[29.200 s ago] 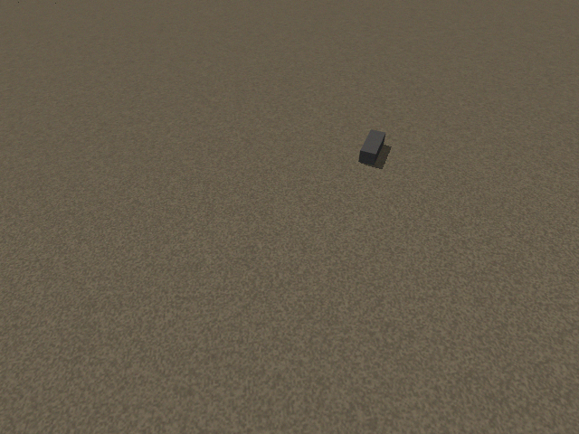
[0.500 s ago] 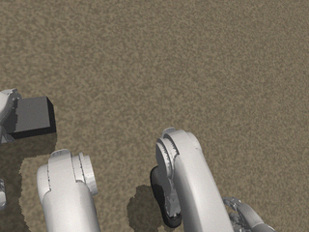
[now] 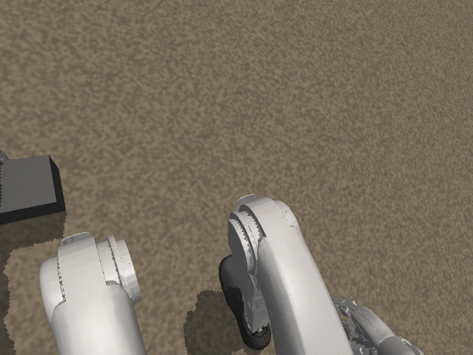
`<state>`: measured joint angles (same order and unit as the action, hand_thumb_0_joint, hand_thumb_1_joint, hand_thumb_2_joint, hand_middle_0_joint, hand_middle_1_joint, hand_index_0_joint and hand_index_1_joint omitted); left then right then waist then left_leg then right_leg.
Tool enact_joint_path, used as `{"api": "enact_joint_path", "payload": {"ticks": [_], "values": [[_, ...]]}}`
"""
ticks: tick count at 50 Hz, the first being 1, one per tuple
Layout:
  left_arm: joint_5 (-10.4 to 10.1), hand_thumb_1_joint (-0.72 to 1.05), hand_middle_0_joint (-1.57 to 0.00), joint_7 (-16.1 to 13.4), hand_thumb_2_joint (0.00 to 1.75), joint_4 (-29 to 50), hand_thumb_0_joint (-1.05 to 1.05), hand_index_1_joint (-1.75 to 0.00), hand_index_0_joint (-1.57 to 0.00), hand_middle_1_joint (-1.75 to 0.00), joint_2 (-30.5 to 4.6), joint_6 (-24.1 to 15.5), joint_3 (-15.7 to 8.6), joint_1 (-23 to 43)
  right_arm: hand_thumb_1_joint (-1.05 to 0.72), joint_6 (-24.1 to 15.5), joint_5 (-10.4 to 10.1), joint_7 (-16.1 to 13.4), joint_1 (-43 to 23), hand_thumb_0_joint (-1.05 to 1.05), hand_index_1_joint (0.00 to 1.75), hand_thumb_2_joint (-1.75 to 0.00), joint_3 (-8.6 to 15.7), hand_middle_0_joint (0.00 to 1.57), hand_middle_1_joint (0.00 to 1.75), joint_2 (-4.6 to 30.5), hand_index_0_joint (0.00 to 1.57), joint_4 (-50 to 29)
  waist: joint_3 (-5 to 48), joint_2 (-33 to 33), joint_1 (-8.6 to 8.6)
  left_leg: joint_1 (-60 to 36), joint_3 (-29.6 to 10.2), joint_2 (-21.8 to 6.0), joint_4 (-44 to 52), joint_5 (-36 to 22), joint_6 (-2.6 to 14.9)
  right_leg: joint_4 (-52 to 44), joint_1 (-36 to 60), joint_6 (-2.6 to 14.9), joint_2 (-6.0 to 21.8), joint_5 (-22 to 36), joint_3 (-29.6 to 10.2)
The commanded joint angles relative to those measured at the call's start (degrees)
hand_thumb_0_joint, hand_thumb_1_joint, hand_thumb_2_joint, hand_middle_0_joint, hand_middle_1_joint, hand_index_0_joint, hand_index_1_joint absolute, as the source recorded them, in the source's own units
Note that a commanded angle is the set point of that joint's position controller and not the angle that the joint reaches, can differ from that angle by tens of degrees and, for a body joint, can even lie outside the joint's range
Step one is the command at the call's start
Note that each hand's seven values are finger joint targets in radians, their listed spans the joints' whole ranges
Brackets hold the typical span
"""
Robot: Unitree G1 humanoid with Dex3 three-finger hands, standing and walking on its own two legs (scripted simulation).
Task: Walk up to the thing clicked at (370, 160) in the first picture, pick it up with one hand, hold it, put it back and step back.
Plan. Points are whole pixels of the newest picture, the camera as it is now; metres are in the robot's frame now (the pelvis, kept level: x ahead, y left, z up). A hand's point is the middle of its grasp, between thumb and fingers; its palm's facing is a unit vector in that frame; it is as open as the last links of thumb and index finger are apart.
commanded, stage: open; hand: left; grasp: from above
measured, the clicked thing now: out of the picture +0.41 +0.34 -0.25
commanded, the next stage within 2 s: withdraw in 1.00 s
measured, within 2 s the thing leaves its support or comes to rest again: rests again in 0.48 s
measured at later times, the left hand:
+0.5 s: hand out of the picture +0.40 +0.34 -0.22, palm faces -0.45 -0.10 -0.89, open 12.5 cm
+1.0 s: hand out of the picture +0.41 +0.34 -0.22, palm faces -0.45 -0.12 -0.88, open 13.0 cm
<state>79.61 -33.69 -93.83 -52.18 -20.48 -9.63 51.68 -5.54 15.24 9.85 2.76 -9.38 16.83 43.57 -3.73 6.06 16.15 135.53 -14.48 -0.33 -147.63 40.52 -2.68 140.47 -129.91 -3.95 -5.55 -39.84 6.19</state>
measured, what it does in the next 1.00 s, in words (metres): stands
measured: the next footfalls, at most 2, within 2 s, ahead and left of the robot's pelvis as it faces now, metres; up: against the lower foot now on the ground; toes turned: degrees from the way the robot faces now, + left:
none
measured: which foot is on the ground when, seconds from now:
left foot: down 0.00-1.00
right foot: down 0.00-1.00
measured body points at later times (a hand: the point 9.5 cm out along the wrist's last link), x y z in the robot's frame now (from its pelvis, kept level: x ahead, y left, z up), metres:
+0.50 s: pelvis +0.00 +0.01 +0.01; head +0.24 +0.13 +0.36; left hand +0.42 +0.34 -0.17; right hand +0.08 -0.26 -0.07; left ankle +0.06 +0.14 -0.26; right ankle +0.10 -0.12 -0.25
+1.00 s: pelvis +0.00 +0.01 +0.01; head +0.25 +0.13 +0.36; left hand +0.43 +0.34 -0.17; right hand +0.08 -0.26 -0.07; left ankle +0.06 +0.14 -0.26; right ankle +0.10 -0.12 -0.25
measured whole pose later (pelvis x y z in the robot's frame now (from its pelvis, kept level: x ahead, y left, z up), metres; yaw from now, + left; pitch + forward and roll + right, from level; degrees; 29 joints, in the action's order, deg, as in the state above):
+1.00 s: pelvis +0.00 +0.01 +0.01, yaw -1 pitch +27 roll -13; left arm 77.8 -35.0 -94.1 -53.9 -19.2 -8.7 51.3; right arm -10.1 16.0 13.6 2.6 -11.9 17.5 43.1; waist -5.4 6.4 17.1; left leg 134.6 -15.5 -0.4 -147.1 41.1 -2.0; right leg 138.5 -127.8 -4.2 -5.5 -40.0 7.3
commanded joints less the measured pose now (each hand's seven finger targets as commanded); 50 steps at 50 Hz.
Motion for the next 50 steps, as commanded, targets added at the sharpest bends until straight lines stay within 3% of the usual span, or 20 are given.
{"api": "enact_joint_path", "payload": {"ticks": [1, 2, 4, 5, 8, 17, 20, 27, 28, 31, 33, 34, 36, 42, 43, 44, 45, 47, 48, 50], "values": [[-0.7, 0.60, -0.92, -2.5, 1.02, 4.5, 0.00, -0.86, -0.94, -0.88, -14.1, 0.2, 0.6, 14.1, -0.90, -1.0, 0.0, -0.7, 9.4, 0.00, 0.30, -0.90, 4.1, 0.20, 0.30, 16.7, 0.20, -0.1, 34.3, -22.6, 1.12, -26.9, 8.1, -0.8, 14.7, -8.5, 3.56, -13.4, 16.7, 5.09, -1.1, 11.4, 7.5], [-1.0, 0.58, -0.90, -2.9, 1.01, 4.7, 0.00, -0.86, -0.92, -0.88, -15.9, 0.0, 0.0, 15.2, -0.89, -1.1, 0.0, -0.7, 9.0, 0.00, 0.30, -0.90, 4.0, 0.20, 0.30, 17.1, 0.20, -0.4, 34.2, -23.0, 1.22, -25.9, 7.8, -0.9, 14.7, -7.6, 3.57, -13.3, 16.6, 5.26, -1.2, 10.6, 7.3], [-0.7, 0.42, -0.75, -3.2, 1.07, 4.5, 0.00, -0.90, -0.76, -0.91, -15.4, 0.2, 0.5, 15.0, -0.89, -1.4, 0.1, -0.6, 8.8, 0.00, 0.30, -0.90, 3.7, 0.20, 0.30, 17.3, 0.20, -0.8, 33.9, -22.3, 1.17, -26.3, 7.7, -0.9, 14.8, -8.4, 3.52, -13.3, 16.6, 5.31, -1.2, 11.1, 7.8], [-0.7, 0.34, -0.69, -3.2, 1.05, 3.7, 0.00, -0.91, -0.70, -0.92, -13.5, 0.5, 2.0, 14.6, -0.89, -1.5, 0.3, -0.5, 9.0, 0.00, 0.30, -0.89, 3.4, 0.20, 0.30, 17.2, 0.20, 0.0, 33.3, -22.6, 1.44, -26.9, 7.7, -0.8, 15.1, -8.5, 3.39, -13.5, 15.9, 5.26, -1.2, 11.2, 8.1], [-0.8, 0.10, -0.55, -3.7, 1.04, 4.0, 0.00, -0.92, -0.55, -0.92, -14.8, 0.4, 1.8, 15.2, -0.89, -2.0, 0.1, -0.4, 8.6, 0.00, 0.30, -0.90, 2.9, 0.20, 0.30, 17.0, 0.20, -0.3, 34.0, -23.2, 1.35, -26.4, 7.6, -1.1, 14.9, -8.2, 3.57, -13.7, 17.0, 5.06, -1.4, 11.8, 7.5], [-1.6, -0.27, -0.22, -4.8, 1.05, 4.6, 0.00, -1.03, -0.24, -1.06, -13.6, 1.2, 2.3, 15.8, -0.89, -3.9, 0.6, 1.2, 8.8, 0.00, 0.30, -0.90, 2.7, 0.20, 0.30, 17.9, 0.20, 0.3, 33.2, -26.1, 2.48, -29.8, 7.0, -1.1, 16.0, -9.6, 2.83, -12.7, 16.1, 5.15, -1.1, 12.8, 9.0], [-1.9, -0.38, -0.13, -5.5, 1.09, 5.6, 0.00, -1.09, -0.15, -1.12, -15.3, 1.2, 0.9, 15.1, -0.89, -4.1, 0.4, 1.4, 8.7, 0.00, 0.30, -0.90, 2.6, 0.20, 0.30, 18.1, 0.20, 0.5, 34.9, -27.7, 1.87, -30.6, 7.0, -1.2, 16.2, -11.1, 2.75, -12.7, 17.4, 5.11, -1.1, 14.2, 8.8], [-2.4, -0.41, -0.08, -5.6, 1.12, 6.3, 0.00, -1.15, -0.11, -1.18, -14.7, 1.8, 1.5, 15.9, -0.89, -4.8, 0.8, 2.1, 8.7, 0.00, 0.30, -0.90, 2.8, 0.20, 0.30, 18.0, 0.20, 1.2, 34.5, -27.7, 2.51, -29.9, 7.0, -1.3, 15.9, -10.6, 2.87, -13.1, 17.3, 4.98, -1.1, 14.2, 8.9], [-2.0, -0.41, -0.08, -5.7, 1.13, 7.6, 0.00, -1.16, -0.11, -1.19, -16.5, 1.7, 0.2, 16.2, -0.89, -4.7, 0.8, 2.2, 9.0, 0.00, 0.30, -0.90, 2.7, 0.20, 0.30, 18.3, 0.20, 0.6, 35.5, -28.0, 2.30, -30.6, 6.8, -1.3, 16.0, -11.9, 2.92, -12.9, 18.1, 4.96, -1.1, 15.5, 9.0], [-2.1, -0.39, -0.08, -5.3, 1.14, 6.7, 0.00, -1.18, -0.12, -1.21, -16.5, 1.8, -0.3, 15.7, -0.89, -4.9, 0.8, 2.6, 8.7, 0.00, 0.30, -0.90, 2.9, 0.20, 0.30, 18.6, 0.20, -0.1, 34.3, -27.3, 2.46, -29.5, 7.0, -1.3, 15.6, -11.5, 2.92, -12.8, 17.8, 5.09, -1.0, 15.1, 9.0], [-2.5, -0.39, -0.08, -4.8, 1.13, 5.3, 0.00, -1.17, -0.12, -1.21, -14.3, 1.8, 1.3, 14.8, -0.89, -4.9, 0.6, 2.6, 8.7, 0.00, 0.30, -0.90, 2.7, 0.20, 0.30, 18.0, 0.20, 0.7, 33.9, -27.1, 2.39, -29.1, 7.1, -1.2, 15.8, -9.9, 2.96, -13.5, 17.6, 5.14, -1.1, 13.7, 8.8], [-2.5, -0.38, -0.08, -4.6, 1.11, 6.1, 0.00, -1.17, -0.12, -1.21, -14.4, 1.7, 1.2, 15.4, -0.89, -5.1, 0.7, 2.8, 9.3, 0.00, 0.30, -0.90, 2.9, 0.20, 0.30, 18.4, 0.20, 0.2, 33.7, -27.6, 3.15, -30.2, 6.9, -1.3, 16.0, -10.8, 2.89, -13.1, 17.7, 4.90, -1.0, 14.6, 9.2], [-2.5, -0.38, -0.07, -4.5, 1.09, 7.5, 0.00, -1.16, -0.12, -1.20, -16.1, 1.7, 0.0, 14.6, -0.89, -5.2, 0.4, 2.8, 8.7, 0.00, 0.30, -0.90, 2.8, 0.20, 0.30, 18.5, 0.20, -0.2, 35.7, -28.2, 1.72, -31.3, 6.8, -1.3, 16.3, -11.9, 2.81, -13.2, 18.7, 5.07, -1.2, 15.4, 8.9], [-2.9, -0.36, -0.06, -4.1, 1.03, 6.9, 0.00, -1.14, -0.12, -1.20, -15.8, 1.2, 0.2, 15.3, -0.89, -5.0, 0.3, 3.0, 8.9, 0.00, 0.30, -0.90, 2.8, 0.20, 0.30, 18.8, 0.20, -0.9, 34.1, -26.3, 2.90, -29.2, 6.9, -1.3, 15.3, -11.5, 3.07, -13.4, 18.6, 4.99, -0.9, 15.5, 9.0], [-2.9, -0.37, -0.06, -3.8, 1.04, 5.1, 0.00, -1.13, -0.11, -1.18, -14.0, 1.5, 1.8, 14.1, -0.89, -5.1, 0.1, 3.1, 8.9, 0.00, 0.30, -0.90, 2.6, 0.20, 0.30, 17.9, 0.20, 0.2, 33.4, -27.2, 2.32, -29.3, 7.2, -1.3, 15.8, -10.5, 2.99, -13.5, 18.1, 5.08, -1.1, 14.5, 8.5], [-2.8, -0.36, -0.06, -3.8, 1.03, 6.3, 0.00, -1.14, -0.12, -1.20, -14.8, 1.3, 1.3, 14.9, -0.89, -5.1, 0.4, 3.1, 9.3, 0.00, 0.30, -0.90, 2.7, 0.20, 0.30, 18.3, 0.20, 0.0, 33.8, -27.2, 2.85, -29.6, 7.1, -1.3, 15.7, -10.5, 3.08, -13.9, 18.3, 4.85, -1.2, 14.6, 8.8], [-2.9, -0.35, -0.06, -4.1, 1.04, 7.6, 0.00, -1.14, -0.12, -1.19, -17.0, 1.0, -0.4, 15.2, -0.89, -5.1, 0.2, 3.0, 9.0, 0.00, 0.30, -0.90, 2.9, 0.20, 0.30, 18.7, 0.20, -0.7, 34.7, -26.9, 2.20, -29.8, 6.9, -1.4, 16.0, -10.8, 3.00, -13.8, 19.0, 5.01, -1.2, 14.6, 8.7], [-2.9, -0.35, -0.06, -3.9, 1.03, 6.4, 0.00, -1.14, -0.12, -1.20, -15.8, 1.3, -0.5, 12.4, -0.89, -4.8, 0.1, 3.0, 9.2, 0.00, 0.30, -0.90, 3.0, 0.20, 0.30, 18.4, 0.20, -0.4, 35.8, -26.9, 1.37, -30.8, 7.0, -1.3, 16.2, -12.6, 2.89, -13.4, 19.7, 5.01, -1.2, 15.9, 8.8], [-2.9, -0.35, -0.06, -4.0, 1.04, 7.2, 0.00, -1.14, -0.12, -1.20, -17.2, 1.0, -1.2, 13.7, -0.89, -4.8, 0.2, 3.0, 8.8, 0.00, 0.30, -0.90, 2.9, 0.20, 0.30, 18.6, 0.20, -0.7, 35.8, -27.2, 1.85, -29.9, 7.0, -1.5, 15.8, -12.4, 2.92, -13.3, 19.8, 5.08, -1.3, 15.9, 8.7], [-2.8, -0.35, -0.06, -3.6, 1.03, 6.1, 0.00, -1.14, -0.12, -1.20, -14.9, 1.0, 0.5, 14.1, -0.89, -4.6, 0.3, 3.0, 9.7, 0.00, 0.30, -0.90, 2.6, 0.20, 0.30, 18.3, 0.20, -0.6, 34.7, -26.4, 2.92, -29.9, 6.9, -1.4, 15.7, -12.9, 3.03, -13.3, 19.6, 4.85, -1.1, 16.5, 9.0]]}}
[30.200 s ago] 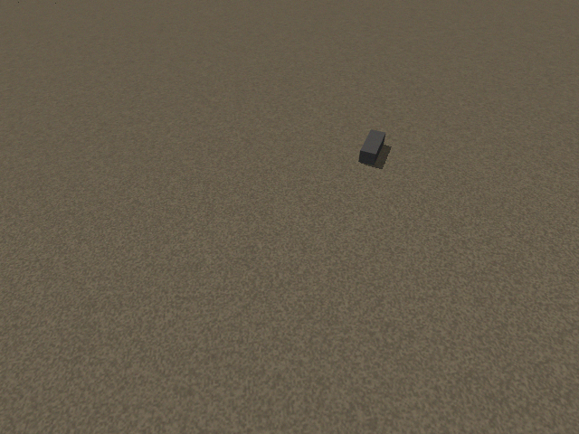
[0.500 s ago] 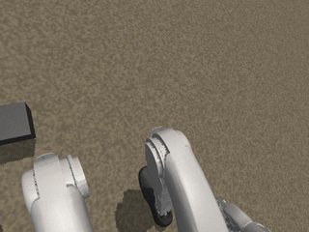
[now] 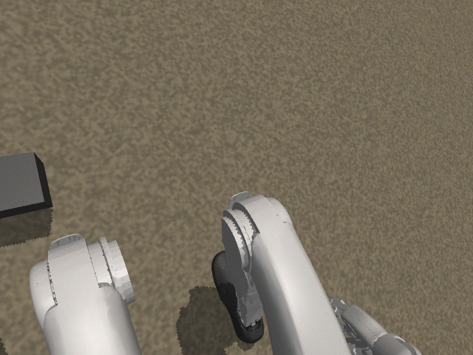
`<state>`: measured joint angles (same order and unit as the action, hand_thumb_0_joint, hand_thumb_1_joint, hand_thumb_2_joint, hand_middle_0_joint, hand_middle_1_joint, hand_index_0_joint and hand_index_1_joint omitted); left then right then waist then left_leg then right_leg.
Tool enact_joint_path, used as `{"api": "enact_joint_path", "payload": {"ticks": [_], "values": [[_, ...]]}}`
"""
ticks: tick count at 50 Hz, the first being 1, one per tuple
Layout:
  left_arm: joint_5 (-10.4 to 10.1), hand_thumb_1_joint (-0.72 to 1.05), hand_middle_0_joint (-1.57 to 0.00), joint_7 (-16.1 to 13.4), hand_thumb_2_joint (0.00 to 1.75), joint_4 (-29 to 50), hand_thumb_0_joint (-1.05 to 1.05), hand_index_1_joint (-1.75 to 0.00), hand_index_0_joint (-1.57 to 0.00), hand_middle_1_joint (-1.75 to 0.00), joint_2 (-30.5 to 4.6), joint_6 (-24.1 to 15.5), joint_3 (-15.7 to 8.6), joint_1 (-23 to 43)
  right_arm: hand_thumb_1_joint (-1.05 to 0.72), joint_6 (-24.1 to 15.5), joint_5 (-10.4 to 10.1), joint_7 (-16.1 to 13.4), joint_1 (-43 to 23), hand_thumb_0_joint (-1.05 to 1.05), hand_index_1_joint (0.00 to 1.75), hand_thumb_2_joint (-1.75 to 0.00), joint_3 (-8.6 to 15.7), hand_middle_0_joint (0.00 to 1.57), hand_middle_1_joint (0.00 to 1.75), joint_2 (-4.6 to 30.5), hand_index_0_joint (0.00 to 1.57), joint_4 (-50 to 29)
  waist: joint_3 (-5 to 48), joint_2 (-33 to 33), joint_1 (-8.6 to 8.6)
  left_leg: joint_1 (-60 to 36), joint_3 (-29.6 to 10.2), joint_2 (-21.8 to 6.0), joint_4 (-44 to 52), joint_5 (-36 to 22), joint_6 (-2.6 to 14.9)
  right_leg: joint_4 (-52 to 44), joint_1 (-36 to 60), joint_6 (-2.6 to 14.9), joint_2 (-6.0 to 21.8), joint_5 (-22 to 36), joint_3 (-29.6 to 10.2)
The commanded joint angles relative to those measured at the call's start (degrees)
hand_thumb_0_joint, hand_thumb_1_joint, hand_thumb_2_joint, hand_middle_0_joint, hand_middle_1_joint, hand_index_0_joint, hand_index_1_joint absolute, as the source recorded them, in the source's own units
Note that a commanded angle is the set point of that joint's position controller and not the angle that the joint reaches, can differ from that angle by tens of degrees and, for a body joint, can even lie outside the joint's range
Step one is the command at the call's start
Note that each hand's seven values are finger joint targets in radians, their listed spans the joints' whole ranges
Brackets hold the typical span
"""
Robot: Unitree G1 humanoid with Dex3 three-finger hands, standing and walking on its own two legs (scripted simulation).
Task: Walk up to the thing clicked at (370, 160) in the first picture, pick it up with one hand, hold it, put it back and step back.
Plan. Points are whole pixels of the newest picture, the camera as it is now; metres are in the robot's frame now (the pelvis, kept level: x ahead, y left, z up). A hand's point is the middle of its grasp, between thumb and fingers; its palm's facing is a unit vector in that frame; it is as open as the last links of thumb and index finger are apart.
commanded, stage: withdraw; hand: left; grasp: from above
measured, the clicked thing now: out of the picture +0.41 +0.35 -0.26
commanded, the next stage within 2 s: home in 1.06 s
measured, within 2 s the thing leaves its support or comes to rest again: neither
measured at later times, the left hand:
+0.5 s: hand out of the picture +0.41 +0.37 -0.14, palm faces -0.28 -0.08 -0.96, open 14.2 cm
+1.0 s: hand out of the picture +0.38 +0.36 -0.10, palm faces -0.49 -0.12 -0.86, open 14.0 cm
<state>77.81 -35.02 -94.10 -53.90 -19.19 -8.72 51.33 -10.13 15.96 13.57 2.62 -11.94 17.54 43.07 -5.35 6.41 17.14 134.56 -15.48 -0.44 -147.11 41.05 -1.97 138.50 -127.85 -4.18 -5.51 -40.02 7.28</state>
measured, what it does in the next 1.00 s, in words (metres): rises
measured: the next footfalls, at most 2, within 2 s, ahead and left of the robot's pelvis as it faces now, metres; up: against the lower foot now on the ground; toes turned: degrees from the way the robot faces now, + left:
none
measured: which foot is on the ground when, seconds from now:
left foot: down 0.00-1.00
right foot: down 0.00-1.00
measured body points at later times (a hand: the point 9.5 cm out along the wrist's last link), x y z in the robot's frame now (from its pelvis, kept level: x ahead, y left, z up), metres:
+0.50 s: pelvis +0.00 +0.00 +0.02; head +0.22 +0.11 +0.40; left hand +0.42 +0.37 -0.09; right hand +0.10 -0.26 -0.07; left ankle +0.06 +0.13 -0.26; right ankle +0.11 -0.13 -0.26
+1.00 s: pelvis -0.02 -0.01 +0.06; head +0.20 +0.09 +0.44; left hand +0.40 +0.36 -0.05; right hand +0.10 -0.29 -0.04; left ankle +0.06 +0.13 -0.26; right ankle +0.11 -0.13 -0.26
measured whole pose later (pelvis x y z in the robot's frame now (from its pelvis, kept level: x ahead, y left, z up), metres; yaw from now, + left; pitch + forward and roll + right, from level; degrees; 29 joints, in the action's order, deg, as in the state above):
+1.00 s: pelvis -0.02 -0.01 +0.06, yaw +6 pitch +31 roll -8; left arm 70.8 -16.0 -79.5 -45.8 -18.7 -2.7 51.9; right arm -0.7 7.3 7.3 7.5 -5.1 18.5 40.6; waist 2.4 1.7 11.2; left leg 128.9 -9.6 -0.3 -133.2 36.2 -1.8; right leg 129.0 -123.7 -2.9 -2.8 -37.4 3.5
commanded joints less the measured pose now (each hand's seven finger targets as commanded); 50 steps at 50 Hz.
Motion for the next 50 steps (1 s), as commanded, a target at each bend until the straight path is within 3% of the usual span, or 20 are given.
{"api": "enact_joint_path", "payload": {"ticks": [1, 5, 6, 8, 10, 13, 14, 18, 19, 22, 24, 27, 31, 33, 35, 38, 41, 47, 50], "values": [[-0.9, -0.35, -0.05, -2.3, 1.00, 7.2, 0.00, -1.12, -0.11, -1.18, -14.6, -0.4, -1.0, 14.9, -0.89, 0.0, -0.6, -0.9, 9.0, 0.00, 0.30, -0.90, 5.4, 0.20, 0.30, 17.6, 0.20, -0.5, 37.0, -26.5, 1.36, -28.2, 8.0, -1.5, 14.9, -12.5, 2.49, -11.9, 17.8, 5.15, -1.4, 16.3, 7.2], [-1.1, -0.35, -0.05, -2.2, 1.00, 6.9, 0.00, -1.11, -0.11, -1.17, -14.4, -0.4, -0.7, 14.4, -0.89, 0.2, -0.4, -1.0, 9.5, 0.00, 0.30, -0.90, 5.1, 0.20, 0.30, 17.7, 0.20, -0.2, 35.9, -26.7, 1.37, -27.9, 7.9, -1.4, 15.3, -11.6, 2.37, -11.9, 17.2, 5.24, -1.4, 14.9, 7.6], [-1.1, -0.43, -0.05, -1.9, 0.97, 4.9, 0.00, -1.03, -0.08, -1.09, -13.1, -0.2, 0.8, 14.4, -0.89, 0.1, -0.7, -1.1, 9.2, 0.00, 0.30, -0.90, 4.8, 0.20, 0.30, 17.4, 0.20, -0.1, 34.4, -25.6, 1.74, -27.2, 7.9, -1.3, 15.0, -9.7, 2.49, -11.8, 15.9, 5.32, -1.3, 13.3, 7.5], [-1.3, -0.50, -0.05, -2.0, 0.96, 7.2, 0.00, -0.99, -0.08, -1.02, -15.3, -0.6, -0.7, 15.6, -0.89, 0.0, -0.9, -1.2, 9.0, 0.00, 0.30, -0.90, 5.0, 0.20, 0.30, 18.4, 0.20, -0.9, 34.2, -26.3, 1.52, -27.4, 7.8, -1.1, 15.4, -9.6, 2.35, -11.8, 15.4, 5.48, -1.2, 12.7, 8.0], [-0.9, -0.50, -0.05, -2.1, 0.97, 8.9, 0.00, -0.99, -0.08, -1.02, -16.5, -0.1, -1.9, 15.1, -0.89, -0.3, -1.0, -1.2, 9.0, 0.00, 0.30, -0.90, 5.3, 0.20, 0.30, 18.2, 0.20, -1.4, 35.9, -27.2, 0.42, -28.1, 8.3, -1.3, 15.2, -10.2, 2.37, -12.0, 16.6, 5.43, -1.2, 13.3, 7.2], [-2.3, -0.50, -0.05, -3.2, 0.97, 15.3, 0.00, -0.98, -0.07, -1.01, -16.6, 1.0, -5.2, 12.4, -0.89, -0.2, -1.2, -0.9, 9.9, 0.00, 0.30, -0.90, 6.4, 0.20, 0.30, 17.5, 0.20, -1.2, 41.9, -31.7, -2.38, -32.6, 8.5, -1.2, 17.1, -13.5, 1.71, -11.4, 17.8, 5.56, -1.0, 16.0, 7.4], [-2.6, -0.50, -0.05, -3.2, 0.97, 16.0, 0.00, -0.98, -0.07, -1.00, -15.5, 2.2, -5.4, 11.5, -0.89, -0.2, -1.6, -0.7, 9.9, 0.00, 0.30, -0.90, 7.1, 0.20, 0.30, 17.0, 0.20, -1.1, 43.1, -33.3, -2.77, -34.0, 8.7, -1.1, 17.8, -13.6, 1.42, -10.8, 16.7, 5.77, -0.8, 16.0, 7.3], [-6.5, -0.52, -0.05, -2.6, 0.99, 29.8, 0.00, -0.99, -0.06, -0.99, -14.1, 7.0, -7.4, 12.1, -0.90, 0.8, -4.2, -0.2, 10.2, 0.00, 0.30, -0.90, 10.9, 0.20, 0.30, 16.5, 0.20, -2.2, 50.7, -37.6, -5.38, -36.5, 10.3, -1.2, 20.0, -15.2, 1.29, -12.7, 16.9, 6.21, 0.1, 17.7, 5.4], [-7.7, -0.53, -0.06, -1.6, 0.99, 30.9, 0.00, -0.99, -0.06, -0.99, -10.7, 8.6, -5.3, 9.7, -0.90, 1.2, -5.2, -0.1, 10.1, 0.00, 0.30, -0.90, 11.7, 0.20, 0.30, 15.6, 0.20, -2.2, 50.8, -38.0, -6.38, -37.2, 10.8, -1.2, 21.3, -15.2, 1.23, -13.4, 16.3, 6.42, 0.2, 17.9, 4.7], [-9.9, -0.52, -0.07, 3.3, 1.00, 32.7, 0.00, -0.99, -0.07, -1.00, -4.8, 12.5, 0.1, 12.4, -0.89, 2.7, -7.5, -0.5, 12.5, 0.00, 0.30, -0.90, 13.8, 0.20, 0.30, 14.9, 0.20, -0.8, 51.0, -34.3, -5.18, -36.9, 11.1, -1.2, 23.2, -13.6, 1.99, -16.4, 15.4, 6.40, 0.3, 17.0, 3.4], [-10.7, -0.52, -0.07, 7.3, 1.00, 31.7, 0.00, -1.00, -0.07, -1.00, -2.4, 14.2, 2.2, 14.0, -0.90, 3.8, -8.6, -0.9, 15.0, 0.00, 0.30, -0.90, 14.6, 0.20, 0.30, 14.5, 0.20, 0.2, 49.2, -31.3, -4.67, -35.6, 11.2, -0.8, 25.0, -12.3, 2.58, -19.0, 16.5, 6.32, 0.5, 15.6, 2.6], [-12.8, -0.50, -0.08, 13.9, 1.00, 33.0, 0.00, -1.00, -0.08, -1.00, 1.4, 15.7, 5.0, 10.8, -0.89, 5.5, -10.1, -1.7, 16.3, 0.00, 0.30, -0.90, 15.6, 0.20, 0.30, 13.8, 0.20, -0.6, 47.9, -26.2, -5.93, -37.5, 10.0, -0.4, 29.3, -11.4, 2.75, -21.6, 18.3, 6.50, 0.9, 13.7, 2.3], [-13.7, -0.50, -0.09, 21.4, 1.00, 31.3, 0.00, -1.01, -0.09, -1.00, 2.0, 14.7, 6.5, 9.8, -0.90, 7.4, -11.8, -3.2, 15.7, 0.00, 0.30, -0.90, 15.4, 0.20, 0.30, 12.4, 0.20, -2.7, 43.4, -18.0, -5.78, -32.6, 10.9, 0.5, 30.1, -9.6, 3.86, -25.0, 21.4, 6.34, 1.2, 12.4, 0.6], [-14.0, -0.50, -0.10, 23.9, 1.00, 28.2, 0.00, -1.00, -0.09, -1.00, 2.3, 13.2, 6.7, 8.4, -0.90, 8.0, -12.0, -4.1, 15.2, 0.00, 0.30, -0.90, 14.4, 0.20, 0.30, 11.6, 0.20, -3.6, 38.7, -12.3, -5.56, -27.5, 12.0, 0.9, 29.3, -8.8, 4.61, -26.8, 22.7, 6.16, 1.4, 10.9, -0.2], [-14.2, -0.48, -0.10, 25.5, 0.99, 28.5, 0.00, -0.99, -0.10, -0.99, 0.6, 11.1, 6.2, 8.9, -0.90, 8.4, -11.9, -5.0, 14.7, 0.00, 0.30, -0.90, 13.6, 0.20, 0.30, 11.1, 0.20, -4.9, 38.1, -9.3, -5.63, -26.1, 12.7, 1.1, 29.2, -8.5, 5.08, -28.0, 25.1, 5.70, 1.5, 10.4, -0.9], [-13.6, -0.49, -0.11, 25.5, 1.00, 28.4, 0.00, -1.00, -0.10, -0.99, -2.9, 7.3, 4.1, 10.2, -0.90, 8.7, -11.6, -6.0, 13.9, 0.00, 0.30, -0.90, 12.7, 0.20, 0.30, 11.1, 0.20, -5.4, 39.3, -11.8, -7.00, -27.6, 12.9, 1.2, 29.6, -7.2, 4.50, -27.4, 24.6, 6.11, 1.6, 7.9, -1.1], [-11.9, -0.50, -0.10, 23.5, 1.00, 27.4, 0.00, -1.00, -0.09, -0.99, -2.4, 3.5, 5.0, 13.7, -0.90, 8.8, -10.9, -6.6, 13.5, 0.00, 0.30, -0.90, 11.5, 0.20, 0.30, 11.0, 0.20, -5.3, 39.0, -13.3, -5.54, -27.3, 13.1, 1.1, 28.9, -6.5, 4.35, -26.9, 23.1, 6.01, 1.5, 7.3, -0.9], [-7.4, -0.53, -0.07, 16.4, 1.01, 22.5, 0.00, -1.02, -0.07, -1.02, -4.5, -0.4, 4.0, 18.6, -0.90, 8.8, -8.7, -7.0, 15.0, 0.00, 0.30, -0.90, 10.3, 0.20, 0.30, 12.3, 0.20, -3.6, 41.8, -17.9, -4.14, -30.9, 12.5, 0.6, 25.8, -9.3, 3.40, -23.6, 20.4, 6.09, 1.3, 9.4, 0.3], [-5.4, -0.53, -0.07, 12.1, 1.01, 22.2, 0.00, -1.01, -0.08, -1.01, -7.2, -1.4, 1.9, 22.2, -0.90, 8.5, -7.6, -7.2, 15.1, 0.00, 0.30, -0.90, 10.2, 0.20, 0.30, 13.1, 0.20, -2.8, 44.7, -23.0, -4.29, -34.0, 12.0, 0.6, 25.5, -9.5, 2.71, -20.9, 17.6, 6.23, 1.5, 9.6, 1.9]]}}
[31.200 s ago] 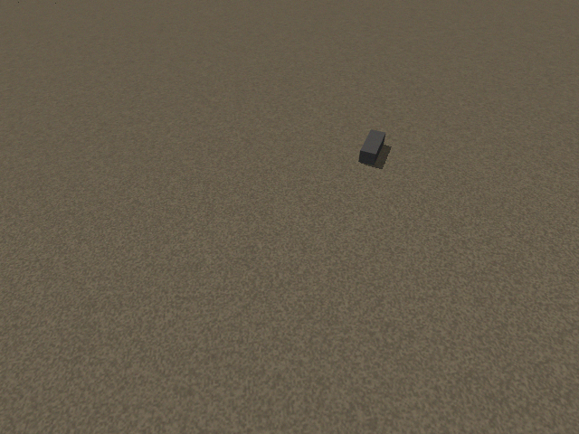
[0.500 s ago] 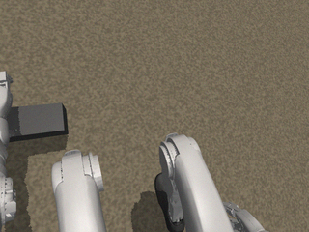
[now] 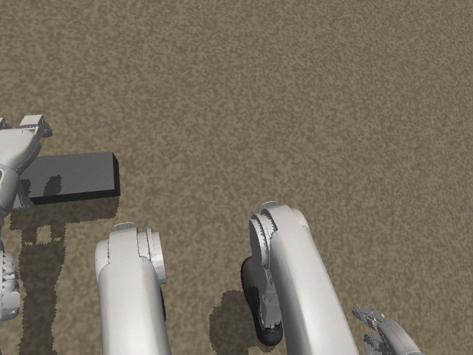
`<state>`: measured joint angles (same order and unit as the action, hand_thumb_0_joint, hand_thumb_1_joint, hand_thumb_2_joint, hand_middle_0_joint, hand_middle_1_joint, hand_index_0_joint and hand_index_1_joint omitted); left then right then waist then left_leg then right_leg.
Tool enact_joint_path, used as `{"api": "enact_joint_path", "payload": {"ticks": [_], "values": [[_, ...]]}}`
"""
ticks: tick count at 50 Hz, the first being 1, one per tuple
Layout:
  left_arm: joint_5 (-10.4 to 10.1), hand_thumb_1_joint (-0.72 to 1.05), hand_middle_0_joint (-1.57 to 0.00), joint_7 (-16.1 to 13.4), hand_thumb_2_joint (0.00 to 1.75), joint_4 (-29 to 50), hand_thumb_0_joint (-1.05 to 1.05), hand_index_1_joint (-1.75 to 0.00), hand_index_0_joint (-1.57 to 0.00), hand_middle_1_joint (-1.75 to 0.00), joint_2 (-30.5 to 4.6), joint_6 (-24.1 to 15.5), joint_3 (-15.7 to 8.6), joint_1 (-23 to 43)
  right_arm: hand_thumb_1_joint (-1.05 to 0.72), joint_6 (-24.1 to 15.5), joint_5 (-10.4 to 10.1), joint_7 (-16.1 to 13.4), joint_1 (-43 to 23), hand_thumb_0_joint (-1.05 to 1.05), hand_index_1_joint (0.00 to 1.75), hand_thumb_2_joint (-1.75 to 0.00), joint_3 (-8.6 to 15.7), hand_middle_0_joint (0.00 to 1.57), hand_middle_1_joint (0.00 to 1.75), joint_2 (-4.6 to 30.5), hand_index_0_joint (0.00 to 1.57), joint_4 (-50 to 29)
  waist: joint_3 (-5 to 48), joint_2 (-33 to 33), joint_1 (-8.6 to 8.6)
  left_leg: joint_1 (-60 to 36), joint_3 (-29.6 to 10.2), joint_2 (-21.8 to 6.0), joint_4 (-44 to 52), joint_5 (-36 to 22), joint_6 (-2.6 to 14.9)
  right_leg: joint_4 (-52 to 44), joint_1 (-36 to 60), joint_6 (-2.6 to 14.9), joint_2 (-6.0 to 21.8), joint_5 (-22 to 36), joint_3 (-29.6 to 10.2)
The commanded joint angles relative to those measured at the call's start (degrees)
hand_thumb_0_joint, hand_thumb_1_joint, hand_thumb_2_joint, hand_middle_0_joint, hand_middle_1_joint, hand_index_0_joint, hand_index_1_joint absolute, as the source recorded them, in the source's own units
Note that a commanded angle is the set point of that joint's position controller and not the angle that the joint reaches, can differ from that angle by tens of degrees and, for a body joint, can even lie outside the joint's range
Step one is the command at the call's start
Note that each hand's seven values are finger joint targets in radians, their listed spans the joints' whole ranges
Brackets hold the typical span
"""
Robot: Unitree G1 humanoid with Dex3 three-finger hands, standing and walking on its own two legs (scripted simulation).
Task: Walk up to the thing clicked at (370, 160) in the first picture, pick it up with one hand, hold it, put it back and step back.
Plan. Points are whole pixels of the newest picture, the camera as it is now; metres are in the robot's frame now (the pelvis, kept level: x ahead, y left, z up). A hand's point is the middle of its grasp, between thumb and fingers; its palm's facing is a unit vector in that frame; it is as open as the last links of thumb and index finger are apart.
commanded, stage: withdraw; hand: left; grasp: from above
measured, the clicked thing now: (65, 179) +0.46 +0.31 -0.31
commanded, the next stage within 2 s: home in 0.06 s
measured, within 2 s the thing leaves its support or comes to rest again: neither
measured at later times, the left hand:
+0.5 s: hand (1, 164) +0.42 +0.32 -0.07, palm faces -0.37 -0.28 -0.89, open 11.2 cm
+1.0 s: hand out of the picture +0.27 +0.25 +0.14, palm faces -0.03 -0.89 -0.45, open 7.4 cm
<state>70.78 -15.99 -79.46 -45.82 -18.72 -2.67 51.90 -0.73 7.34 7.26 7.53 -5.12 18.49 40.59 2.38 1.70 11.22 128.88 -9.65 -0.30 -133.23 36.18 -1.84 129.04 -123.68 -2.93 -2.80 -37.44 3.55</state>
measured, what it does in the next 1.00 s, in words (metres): rises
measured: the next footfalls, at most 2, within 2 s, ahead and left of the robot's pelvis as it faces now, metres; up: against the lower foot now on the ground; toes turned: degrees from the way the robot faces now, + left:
none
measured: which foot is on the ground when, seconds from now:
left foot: down 0.00-1.00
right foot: down 0.00-1.00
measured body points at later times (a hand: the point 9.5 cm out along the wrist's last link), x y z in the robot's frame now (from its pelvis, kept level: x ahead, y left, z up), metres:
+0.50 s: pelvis +0.01 +0.01 +0.05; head +0.22 +0.06 +0.45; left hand +0.44 +0.33 -0.02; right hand +0.10 -0.25 -0.07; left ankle +0.09 +0.14 -0.32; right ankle +0.11 -0.13 -0.32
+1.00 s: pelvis +0.04 +0.00 +0.23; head +0.16 +0.05 +0.66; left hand +0.27 +0.29 +0.17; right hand +0.28 -0.21 +0.15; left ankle +0.09 +0.14 -0.32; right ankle +0.11 -0.13 -0.32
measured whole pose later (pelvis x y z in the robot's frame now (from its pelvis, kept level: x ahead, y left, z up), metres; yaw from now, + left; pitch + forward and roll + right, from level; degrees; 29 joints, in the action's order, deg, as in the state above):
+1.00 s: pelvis +0.04 +0.00 +0.23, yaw +6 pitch +25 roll -5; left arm 10.4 -2.6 -10.8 -20.2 15.0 -1.7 -4.5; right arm -4.5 -1.6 -2.0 4.2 -1.0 12.9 30.8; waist 10.5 -1.6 2.7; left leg 81.9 -5.5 -1.3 -90.8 34.0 -1.2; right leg 87.7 -77.6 -1.7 -0.5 -35.0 2.2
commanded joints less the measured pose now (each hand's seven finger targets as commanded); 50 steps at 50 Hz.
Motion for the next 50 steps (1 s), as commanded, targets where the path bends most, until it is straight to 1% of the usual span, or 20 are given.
{"api": "enact_joint_path", "payload": {"ticks": [1, 4, 6, 8, 9, 10, 12, 18, 20, 22, 25, 26, 29, 34, 36, 40, 42, 44, 47, 50], "values": [[2.6, -0.53, -0.07, -8.2, 1.00, 6.8, 0.00, -1.01, -0.07, -1.02, -16.2, -1.8, -4.9, 21.8, -0.90, -1.1, 1.3, -0.9, 9.8, 0.00, 0.30, -0.90, 3.5, 0.20, 0.30, 12.4, 0.20, 0.0, 37.3, -20.2, 1.50, -29.6, 6.0, 0.5, 11.7, -4.2, 2.27, -10.4, 12.3, 5.23, -1.3, 6.5, 5.9], [4.1, -0.52, -0.06, -12.0, 0.99, 10.2, 0.00, -1.00, -0.07, -1.01, -19.5, -0.3, -8.5, 21.5, -0.90, -1.7, 2.1, -0.9, 9.6, 0.00, 0.30, -0.90, 4.4, 0.20, 0.30, 12.9, 0.20, 0.3, 40.7, -25.6, 0.55, -32.7, 6.4, 0.4, 12.3, -4.4, 1.90, -8.7, 10.8, 5.17, -0.8, 6.7, 6.7], [3.6, -0.52, -0.07, -13.6, 0.98, 13.0, 0.00, -0.98, -0.08, -1.00, -20.4, 1.8, -10.1, 21.1, -0.90, -2.0, 2.1, -0.8, 9.3, 0.00, 0.30, -0.90, 5.6, 0.20, 0.30, 13.1, 0.20, -0.1, 44.3, -28.2, -0.40, -35.0, 6.6, 0.4, 13.1, -4.7, 1.79, -8.2, 10.1, 5.31, -0.5, 7.3, 6.6], [2.5, -0.44, -0.15, -13.7, 0.95, 14.1, 0.00, -0.90, -0.16, -0.91, -19.5, 4.5, -9.9, 20.4, -0.89, -2.1, 1.6, -0.6, 8.9, 0.00, 0.30, -0.89, 6.5, 0.20, 0.30, 12.8, 0.20, -0.2, 47.2, -29.4, -1.01, -36.2, 7.0, 0.3, 13.6, -4.9, 1.70, -8.5, 9.8, 5.67, -0.4, 7.7, 6.0], [1.8, -0.48, -0.12, -13.4, 0.95, 13.5, 0.00, -0.95, -0.13, -0.96, -18.7, 5.8, -9.4, 19.7, -0.90, -2.2, 1.4, -0.5, 9.2, 0.00, 0.30, -0.90, 7.0, 0.20, 0.30, 12.7, 0.20, -0.1, 47.1, -28.0, -1.04, -35.7, 7.1, 0.3, 13.7, -4.3, 1.94, -9.3, 9.8, 5.70, -0.5, 7.4, 5.8], [1.3, -0.40, -0.20, -12.7, 0.93, 13.7, 0.00, -0.87, -0.20, -0.88, -17.6, 7.0, -8.2, 20.0, -0.89, -2.2, 1.1, -0.4, 10.2, 0.00, 0.30, -0.89, 7.1, 0.20, 0.30, 12.3, 0.20, 0.3, 46.5, -27.1, -0.32, -34.2, 7.6, 0.4, 13.6, -4.1, 2.31, -10.5, 10.9, 5.64, -0.6, 7.6, 5.2], [-0.5, -0.26, -0.23, -10.6, 0.97, 13.8, 0.00, -0.77, -0.21, -0.75, -15.5, 9.1, -6.9, 18.0, -0.89, -2.3, 0.6, -0.3, 11.9, 0.00, 0.30, -0.89, 7.4, 0.20, 0.30, 11.9, 0.20, 0.8, 46.7, -23.7, -0.65, -31.9, 8.0, 0.6, 14.1, -3.5, 3.08, -13.0, 13.8, 5.31, -0.8, 7.5, 4.5], [-11.4, 0.18, -0.21, -0.6, 0.88, 24.2, 0.00, -0.52, -0.19, -0.51, -9.4, 13.7, -5.4, 5.7, -0.89, -1.3, -3.6, -0.2, 13.7, 0.00, 0.30, -0.90, 9.8, 0.20, 0.30, 11.0, 0.20, -1.4, 50.3, -18.2, -4.22, -37.3, 6.3, 0.9, 21.2, -6.8, 3.35, -18.1, 22.8, 5.02, -0.4, 10.4, 4.0], [-16.0, 0.34, -0.21, 3.4, 0.89, 27.4, 0.00, -0.47, -0.20, -0.46, -4.4, 15.0, -3.8, -2.8, -0.90, -0.8, -4.6, -0.5, 13.0, 0.00, 0.30, -0.90, 9.9, 0.20, 0.30, 9.9, 0.20, -2.8, 46.9, -14.2, -4.33, -37.4, 5.8, 0.7, 23.1, -7.8, 3.56, -20.6, 24.9, 4.62, -0.4, 11.4, 3.6], [-21.0, 0.49, -0.20, 6.4, 0.89, 38.1, 0.00, -0.43, -0.20, -0.43, -5.0, 15.8, -5.2, -4.2, -0.90, -0.4, -5.7, -1.1, 11.3, 0.00, 0.30, -0.90, 10.3, 0.20, 0.30, 9.6, 0.20, -4.7, 47.4, -13.3, -5.22, -37.9, 5.3, 0.7, 25.6, -7.5, 3.80, -23.0, 27.8, 4.58, -0.4, 11.6, 2.9], [-27.9, 0.67, -0.20, 10.0, 0.90, 43.8, 0.00, -0.38, -0.20, -0.37, 0.7, 17.2, -3.9, -13.4, -0.90, -0.2, -6.6, -1.9, 8.9, 0.00, 0.30, -0.90, 9.9, 0.20, 0.30, 8.1, 0.20, -6.4, 40.9, -9.1, -5.34, -37.5, 5.2, 0.3, 28.8, -6.7, 4.02, -26.8, 30.3, 4.40, -0.2, 11.3, 2.1], [-29.9, 0.73, -0.20, 10.8, 0.87, 46.6, 0.00, -0.33, -0.19, -0.33, 0.4, 17.5, -4.9, -15.3, -0.90, -0.2, -6.8, -2.3, 7.9, 0.00, 0.30, -0.90, 10.0, 0.20, 0.30, 7.9, 0.20, -7.0, 40.4, -9.1, -6.21, -39.1, 5.1, 0.1, 30.1, -6.0, 3.97, -28.1, 30.5, 4.55, -0.2, 10.2, 1.8], [-34.2, 0.90, -0.20, 12.2, 0.90, 54.0, 0.00, -0.30, -0.20, -0.30, 2.3, 18.3, -5.4, -19.8, -0.90, -0.3, -7.5, -3.2, 6.1, 0.00, 0.30, -0.90, 10.1, 0.20, 0.30, 7.2, 0.20, -8.7, 40.5, -11.2, -7.27, -44.7, 4.5, -0.5, 34.9, -5.7, 3.47, -30.9, 33.5, 4.76, 0.2, 9.6, 1.1], [-41.0, 0.90, -0.20, 12.8, 0.90, 64.8, 0.00, -0.30, -0.20, -0.30, 7.0, 20.0, -4.9, -25.6, -0.90, -1.4, -8.2, -4.9, 3.4, 0.00, 0.30, -0.90, 9.9, 0.20, 0.30, 6.5, 0.20, -11.0, 38.8, -13.1, -7.60, -52.0, 3.9, -1.1, 42.5, -2.7, 3.00, -36.3, 37.8, 4.67, 0.8, 7.6, 0.6], [-43.8, 0.90, -0.20, 12.8, 0.90, 66.7, 0.00, -0.30, -0.20, -0.30, 9.5, 21.5, -4.6, -32.1, -0.90, -2.1, -8.5, -5.7, 2.4, 0.00, 0.30, -0.90, 10.1, 0.20, 0.30, 6.2, 0.20, -12.1, 38.8, -11.5, -7.68, -55.6, 4.5, -0.9, 44.5, -4.5, 2.95, -39.2, 40.8, 4.61, 0.8, 8.5, 0.4], [-49.9, 0.90, -0.20, 12.4, 0.90, 73.5, 0.00, -0.30, -0.20, -0.30, 11.8, 25.3, -4.5, -37.6, -0.90, -3.5, -8.9, -7.4, 0.4, 0.00, 0.30, -0.90, 9.7, 0.20, 0.30, 5.5, 0.20, -13.3, 36.5, -10.6, -7.75, -60.1, 4.8, -0.8, 49.5, -3.8, 2.97, -45.2, 46.7, 4.39, 1.0, 7.8, -0.4], [-53.0, 0.90, -0.20, 12.5, 0.90, 73.6, 0.00, -0.30, -0.20, -0.30, 15.2, 27.3, -2.9, -41.9, -0.90, -4.3, -9.1, -8.3, -0.6, 0.00, 0.30, -0.90, 9.3, 0.20, 0.30, 5.1, 0.20, -13.9, 32.5, -9.5, -6.65, -61.9, 3.9, -0.9, 52.5, -2.0, 2.88, -47.5, 47.5, 4.24, 1.1, 6.2, -0.5], [-56.0, 0.90, -0.20, 12.3, 0.90, 77.7, 0.00, -0.30, -0.20, -0.30, 14.7, 29.0, -3.9, -44.4, -0.90, -5.1, -9.1, -9.2, -1.2, 0.00, 0.30, -0.90, 8.9, 0.20, 0.30, 4.7, 0.20, -14.9, 31.7, -10.1, -7.16, -64.7, 3.9, -0.8, 55.6, 0.1, 2.92, -51.1, 50.8, 4.18, 1.2, 4.6, -1.0], [-61.0, 0.90, -0.20, 11.9, 0.90, 81.9, 0.00, -0.30, -0.20, -0.30, 16.2, 31.3, -4.1, -48.9, -0.90, -6.2, -9.4, -10.3, -1.1, 0.00, 0.30, -0.90, 8.0, 0.20, 0.30, 3.6, 0.20, -16.3, 31.7, -9.2, -7.32, -69.3, 4.3, -0.6, 59.0, -2.2, 2.96, -55.3, 57.0, 4.07, 1.3, 6.2, -1.5], [-64.4, 0.90, -0.20, 11.3, 0.90, 83.1, 0.00, -0.30, -0.20, -0.30, 18.4, 33.8, -3.7, -54.9, -0.90, -7.2, -9.4, -11.6, 0.3, 0.00, 0.30, -0.90, 7.2, 0.20, 0.30, 2.7, 0.20, -16.5, 28.7, -8.5, -7.18, -73.6, 4.0, -0.7, 63.1, -6.2, 2.64, -59.3, 62.0, 4.05, 1.3, 9.4, -1.5]]}}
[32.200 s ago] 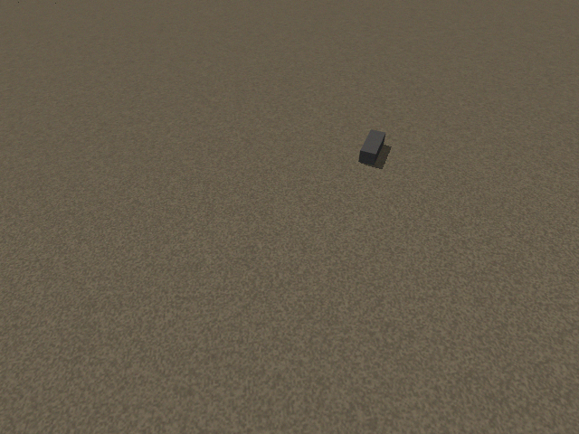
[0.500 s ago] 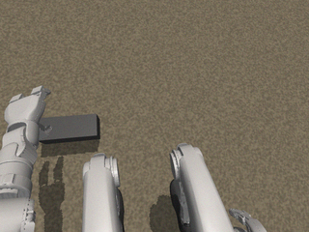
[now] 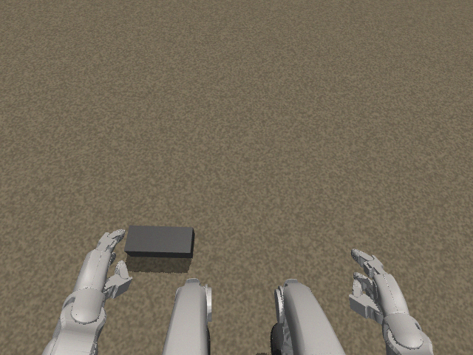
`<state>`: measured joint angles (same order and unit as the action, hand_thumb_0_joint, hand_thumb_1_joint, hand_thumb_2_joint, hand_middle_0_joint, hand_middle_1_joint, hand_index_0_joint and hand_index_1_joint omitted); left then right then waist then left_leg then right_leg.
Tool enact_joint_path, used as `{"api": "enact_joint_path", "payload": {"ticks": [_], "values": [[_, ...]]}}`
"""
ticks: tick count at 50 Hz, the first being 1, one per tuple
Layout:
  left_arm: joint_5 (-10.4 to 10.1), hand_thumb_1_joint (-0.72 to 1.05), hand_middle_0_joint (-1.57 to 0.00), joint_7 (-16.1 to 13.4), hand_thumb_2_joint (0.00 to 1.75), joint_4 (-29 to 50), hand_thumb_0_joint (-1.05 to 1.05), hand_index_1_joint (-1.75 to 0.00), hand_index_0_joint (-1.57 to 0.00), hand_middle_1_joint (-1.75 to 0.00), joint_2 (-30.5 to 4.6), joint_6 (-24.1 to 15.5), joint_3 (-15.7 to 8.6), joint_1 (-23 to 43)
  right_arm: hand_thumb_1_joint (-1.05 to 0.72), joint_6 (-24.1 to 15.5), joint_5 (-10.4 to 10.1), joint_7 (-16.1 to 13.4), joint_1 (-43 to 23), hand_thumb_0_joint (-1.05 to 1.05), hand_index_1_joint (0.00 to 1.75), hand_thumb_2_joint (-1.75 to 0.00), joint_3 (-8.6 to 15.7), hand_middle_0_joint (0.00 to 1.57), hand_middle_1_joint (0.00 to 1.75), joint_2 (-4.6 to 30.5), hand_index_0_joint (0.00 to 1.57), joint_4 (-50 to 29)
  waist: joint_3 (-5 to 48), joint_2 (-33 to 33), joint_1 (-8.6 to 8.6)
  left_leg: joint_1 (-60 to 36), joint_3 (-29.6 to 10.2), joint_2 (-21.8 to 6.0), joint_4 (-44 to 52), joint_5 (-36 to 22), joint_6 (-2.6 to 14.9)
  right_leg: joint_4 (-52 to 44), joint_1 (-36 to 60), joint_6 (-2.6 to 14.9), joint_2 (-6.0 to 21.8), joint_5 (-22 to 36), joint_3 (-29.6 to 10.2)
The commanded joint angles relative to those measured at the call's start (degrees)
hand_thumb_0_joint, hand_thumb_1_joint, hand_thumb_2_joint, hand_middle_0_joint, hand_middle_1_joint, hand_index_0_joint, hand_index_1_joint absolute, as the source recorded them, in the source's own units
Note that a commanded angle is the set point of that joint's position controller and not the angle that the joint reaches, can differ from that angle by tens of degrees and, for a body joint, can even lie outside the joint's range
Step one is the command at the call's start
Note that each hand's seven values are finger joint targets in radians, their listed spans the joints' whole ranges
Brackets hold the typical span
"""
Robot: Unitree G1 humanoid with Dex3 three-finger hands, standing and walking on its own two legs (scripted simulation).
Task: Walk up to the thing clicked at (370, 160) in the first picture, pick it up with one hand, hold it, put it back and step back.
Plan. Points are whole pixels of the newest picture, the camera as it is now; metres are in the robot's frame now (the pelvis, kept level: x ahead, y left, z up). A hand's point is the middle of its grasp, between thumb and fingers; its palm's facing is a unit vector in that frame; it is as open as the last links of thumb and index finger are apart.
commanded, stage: home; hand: left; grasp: from above
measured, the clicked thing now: (161, 242) +0.46 +0.26 -0.55
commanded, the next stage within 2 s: none
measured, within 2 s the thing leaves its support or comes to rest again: neither
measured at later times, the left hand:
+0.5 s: hand (100, 293) +0.22 +0.19 +0.08, palm faces +0.09 -0.98 -0.20, open 7.4 cm
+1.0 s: hand (99, 304) +0.21 +0.19 +0.08, palm faces +0.09 -0.98 -0.20, open 7.4 cm
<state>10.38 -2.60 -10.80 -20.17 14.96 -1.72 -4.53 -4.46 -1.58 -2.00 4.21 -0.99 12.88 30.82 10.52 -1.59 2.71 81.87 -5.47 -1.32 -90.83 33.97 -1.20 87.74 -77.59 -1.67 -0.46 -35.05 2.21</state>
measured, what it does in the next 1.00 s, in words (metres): rises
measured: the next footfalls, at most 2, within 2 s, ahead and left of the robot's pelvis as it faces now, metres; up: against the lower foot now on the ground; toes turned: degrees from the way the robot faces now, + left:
none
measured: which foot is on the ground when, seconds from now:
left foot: down 0.00-1.00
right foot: down 0.00-1.00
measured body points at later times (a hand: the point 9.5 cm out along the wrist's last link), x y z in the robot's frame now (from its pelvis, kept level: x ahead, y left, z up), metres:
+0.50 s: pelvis +0.06 +0.00 +0.13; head +0.08 +0.01 +0.58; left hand +0.21 +0.24 +0.10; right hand +0.22 -0.24 +0.06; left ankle +0.07 +0.12 -0.55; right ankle +0.06 -0.14 -0.55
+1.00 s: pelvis +0.06 +0.00 +0.13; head +0.07 +0.01 +0.58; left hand +0.20 +0.24 +0.10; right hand +0.23 -0.23 +0.07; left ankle +0.07 +0.12 -0.55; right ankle +0.06 -0.14 -0.55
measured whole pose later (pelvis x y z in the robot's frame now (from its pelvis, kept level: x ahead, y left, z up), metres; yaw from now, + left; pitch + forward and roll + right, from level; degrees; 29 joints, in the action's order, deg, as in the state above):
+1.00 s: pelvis +0.06 +0.00 +0.13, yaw +3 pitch +10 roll -3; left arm -3.0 -1.2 7.6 -12.9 26.3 -1.6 -28.6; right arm -13.7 0.1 -10.3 16.6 -2.6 12.2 30.6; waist 8.7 -2.6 2.4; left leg 40.4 -4.4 -1.7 -57.9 27.2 -0.9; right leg 53.5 -35.7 -1.4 0.0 -27.4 2.4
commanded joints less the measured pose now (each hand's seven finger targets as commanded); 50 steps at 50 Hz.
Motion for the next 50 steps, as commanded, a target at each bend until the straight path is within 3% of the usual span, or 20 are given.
{"api": "enact_joint_path", "payload": {"ticks": [1, 8, 10, 16, 21, 28, 34, 50], "values": [[-4.9, 0.90, -0.20, -2.2, 0.90, 15.3, 0.00, -0.30, -0.20, -0.30, -6.2, 0.7, -4.1, 0.9, -0.90, -3.7, -0.4, -2.8, 4.1, 0.00, 0.30, -0.90, 2.9, 0.20, 0.30, 7.8, 0.20, -6.7, 19.5, -5.3, 1.75, -27.5, 0.1, 0.4, 21.9, -5.1, 1.98, -19.7, 17.5, 2.79, -1.1, 8.0, -0.2], [-10.8, 0.90, -0.20, -2.9, 0.90, 20.3, 0.00, -0.30, -0.20, -0.30, -1.4, 5.8, -4.4, -9.4, -0.90, -6.2, -0.3, -6.6, 7.6, 0.00, 0.30, -0.90, 1.1, 0.20, 0.30, 6.1, 0.20, -7.7, 14.4, -3.7, 1.62, -36.9, 1.2, 0.6, 30.3, -13.9, 1.73, -29.9, 30.6, 2.47, -1.2, 15.2, 0.1], [-12.3, 0.90, -0.20, -2.7, 0.90, 22.4, 0.00, -0.30, -0.20, -0.30, -0.4, 7.0, -4.7, -12.9, -0.90, -6.9, -0.1, -7.5, 8.2, 0.00, 0.30, -0.90, 0.8, 0.20, 0.30, 5.9, 0.20, -8.3, 12.3, -4.4, 0.85, -39.6, 1.6, 0.8, 33.2, -14.8, 1.63, -32.8, 33.3, 2.40, -1.3, 16.0, 0.4], [-14.4, 0.90, -0.20, -1.9, 0.90, 28.4, 0.00, -0.30, -0.20, -0.30, 1.7, 9.1, -4.4, -21.2, -0.90, -8.9, 0.1, -9.2, 9.5, 0.00, 0.30, -0.90, 0.7, 0.20, 0.30, 5.0, 0.20, -10.0, 8.1, -2.9, 0.24, -44.6, 2.3, 1.0, 38.4, -18.9, 1.67, -39.0, 39.9, 1.98, -1.5, 19.7, 1.4], [-13.8, 0.90, -0.20, -0.5, 0.90, 30.3, 0.00, -0.30, -0.20, -0.30, 2.3, 9.7, -3.7, -25.2, -0.90, -9.9, 0.7, -9.5, 10.3, 0.00, 0.30, -0.90, 1.6, 0.20, 0.30, 5.6, 0.20, -10.6, 6.1, -2.2, 0.20, -47.7, 2.7, 1.1, 40.4, -22.8, 1.77, -41.0, 41.9, 1.88, -1.6, 22.7, 1.8], [-13.2, 0.90, -0.20, 0.9, 0.90, 29.3, 0.00, -0.30, -0.20, -0.30, 2.1, 9.0, -3.4, -22.8, -0.90, -11.6, 1.2, -9.3, 9.4, 0.00, 0.30, -0.90, 2.0, 0.20, 0.30, 6.4, 0.20, -10.2, 1.5, -0.1, 0.57, -48.0, 2.9, 1.2, 42.2, -18.6, 2.05, -43.0, 41.5, 1.48, -1.3, 18.6, 1.9], [-12.8, 0.90, -0.20, 1.3, 0.90, 30.1, 0.00, -0.30, -0.20, -0.30, 1.7, 8.6, -3.7, -22.4, -0.90, -12.5, 1.4, -9.0, 8.8, 0.00, 0.30, -0.90, 2.2, 0.20, 0.30, 6.6, 0.20, -9.9, 2.7, -3.2, -0.10, -49.5, 2.6, 1.1, 43.0, -18.7, 1.56, -42.4, 42.2, 1.81, -1.3, 18.4, 2.0], [-12.9, 0.90, -0.20, 0.9, 0.90, 29.7, 0.00, -0.30, -0.20, -0.30, 1.7, 8.3, -3.4, -22.9, -0.90, -12.9, 1.4, -9.3, 8.5, 0.00, 0.30, -0.90, 1.8, 0.20, 0.30, 6.5, 0.20, -9.3, 3.6, -1.8, -0.36, -49.3, 2.3, 1.0, 42.8, -18.9, 1.72, -42.4, 42.9, 1.76, -1.3, 18.8, 1.8]]}}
